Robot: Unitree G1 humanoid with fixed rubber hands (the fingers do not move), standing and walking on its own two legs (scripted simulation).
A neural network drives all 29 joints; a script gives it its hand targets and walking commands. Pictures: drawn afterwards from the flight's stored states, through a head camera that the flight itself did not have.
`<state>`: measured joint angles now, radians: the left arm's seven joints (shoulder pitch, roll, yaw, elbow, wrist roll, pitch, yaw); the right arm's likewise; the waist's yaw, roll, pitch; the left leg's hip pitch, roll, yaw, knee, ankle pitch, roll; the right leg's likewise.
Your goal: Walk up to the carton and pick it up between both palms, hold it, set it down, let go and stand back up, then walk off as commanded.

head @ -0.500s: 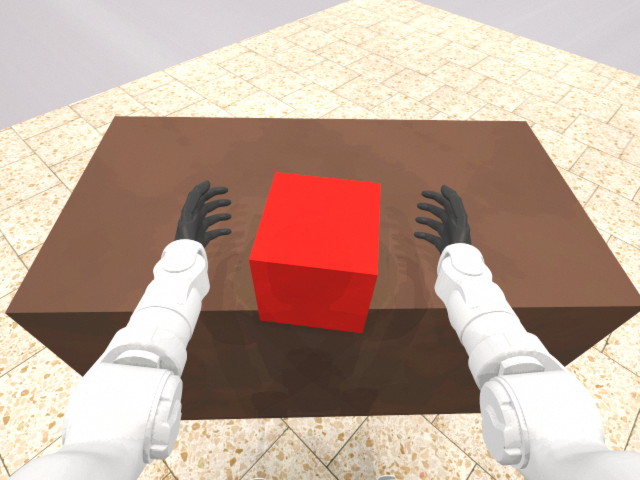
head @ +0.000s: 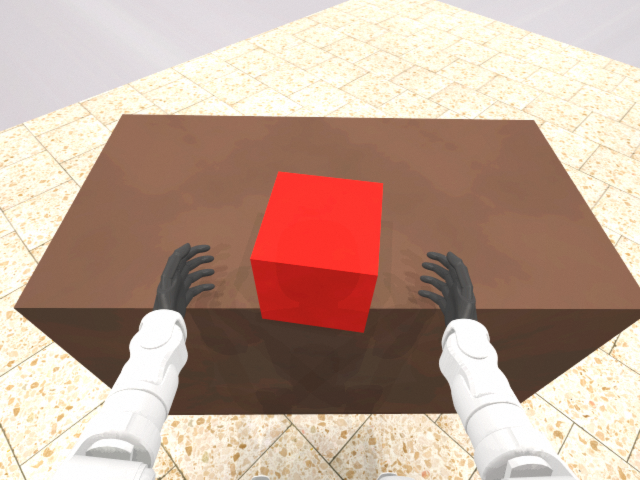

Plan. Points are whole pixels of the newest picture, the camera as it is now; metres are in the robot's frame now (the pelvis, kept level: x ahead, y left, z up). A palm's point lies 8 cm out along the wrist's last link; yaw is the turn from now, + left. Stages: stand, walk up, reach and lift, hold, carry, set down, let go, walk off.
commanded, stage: set down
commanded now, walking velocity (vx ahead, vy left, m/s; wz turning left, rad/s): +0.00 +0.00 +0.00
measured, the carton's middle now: (321, 252) +0.45 -0.01 -0.02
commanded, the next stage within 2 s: let go in 1.82 s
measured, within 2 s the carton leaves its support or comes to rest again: neither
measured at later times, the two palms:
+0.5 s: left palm (183, 342) +0.30 +0.19 -0.02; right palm (454, 349) +0.27 -0.17 -0.01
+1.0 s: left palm (171, 379) +0.26 +0.20 -0.04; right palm (477, 387) +0.23 -0.20 -0.04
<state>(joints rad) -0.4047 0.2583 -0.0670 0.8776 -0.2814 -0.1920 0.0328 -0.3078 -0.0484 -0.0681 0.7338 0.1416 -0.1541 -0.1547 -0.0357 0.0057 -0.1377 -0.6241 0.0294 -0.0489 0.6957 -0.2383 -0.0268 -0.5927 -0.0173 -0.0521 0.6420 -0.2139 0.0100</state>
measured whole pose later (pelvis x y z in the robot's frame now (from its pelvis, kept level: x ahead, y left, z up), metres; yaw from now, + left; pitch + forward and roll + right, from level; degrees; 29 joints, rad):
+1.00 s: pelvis +0.03 +0.00 +0.02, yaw -2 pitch -2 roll -1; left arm -0.02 0.20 -0.03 0.74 -0.12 -0.12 0.03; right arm -0.02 -0.09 -0.02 0.85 0.03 -0.28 -0.08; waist -0.01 -0.01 0.05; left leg -0.23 0.04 0.01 0.50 -0.23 -0.03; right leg -0.23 0.00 0.00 0.46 -0.20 0.01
